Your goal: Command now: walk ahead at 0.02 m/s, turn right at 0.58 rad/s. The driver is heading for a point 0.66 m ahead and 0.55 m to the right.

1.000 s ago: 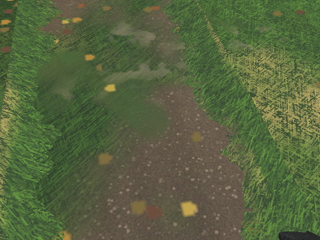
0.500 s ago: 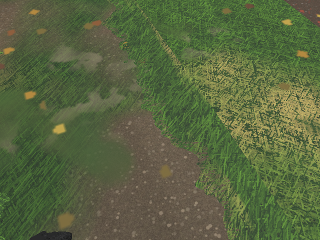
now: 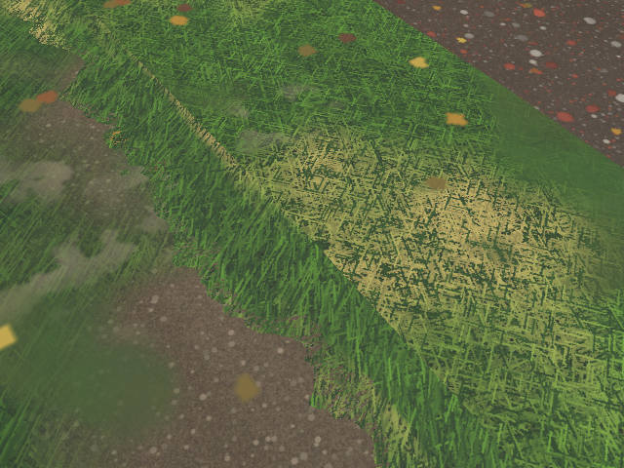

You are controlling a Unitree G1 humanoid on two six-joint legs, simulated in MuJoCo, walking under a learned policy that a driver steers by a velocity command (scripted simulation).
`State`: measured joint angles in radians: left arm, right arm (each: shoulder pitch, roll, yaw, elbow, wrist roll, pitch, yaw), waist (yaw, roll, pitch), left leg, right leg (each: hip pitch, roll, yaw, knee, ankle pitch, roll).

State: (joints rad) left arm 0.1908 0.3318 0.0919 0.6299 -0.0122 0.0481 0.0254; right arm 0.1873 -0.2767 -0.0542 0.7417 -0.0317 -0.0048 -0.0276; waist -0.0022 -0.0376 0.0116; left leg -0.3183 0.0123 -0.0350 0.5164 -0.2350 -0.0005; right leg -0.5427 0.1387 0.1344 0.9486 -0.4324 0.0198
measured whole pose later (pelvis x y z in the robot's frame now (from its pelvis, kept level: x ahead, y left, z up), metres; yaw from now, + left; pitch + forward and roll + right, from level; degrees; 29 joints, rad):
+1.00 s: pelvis +0.00 -0.02 +0.01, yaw -36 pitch +1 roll +0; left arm 0.20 0.35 0.11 0.65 -0.03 0.07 0.02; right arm 0.15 -0.26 -0.06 0.67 -0.02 0.01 -0.04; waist 0.00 -0.04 0.06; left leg -0.23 0.03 0.05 0.44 -0.23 0.01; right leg -0.50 0.01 0.07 1.07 -0.42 0.10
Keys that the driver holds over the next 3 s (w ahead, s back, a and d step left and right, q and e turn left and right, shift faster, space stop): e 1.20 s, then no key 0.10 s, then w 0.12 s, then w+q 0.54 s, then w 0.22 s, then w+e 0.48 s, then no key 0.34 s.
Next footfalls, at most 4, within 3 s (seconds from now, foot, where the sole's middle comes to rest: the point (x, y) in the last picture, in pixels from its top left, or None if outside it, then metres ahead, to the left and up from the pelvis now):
0.32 right None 0.01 -0.14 -0.77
0.76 left None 0.10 0.06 -0.77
1.18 right None -0.07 -0.15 -0.77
1.80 left None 0.23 -0.09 -0.77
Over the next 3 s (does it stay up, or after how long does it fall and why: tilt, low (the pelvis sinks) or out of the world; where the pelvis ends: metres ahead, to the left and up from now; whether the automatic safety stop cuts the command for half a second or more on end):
stays up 0.64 -0.41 0.00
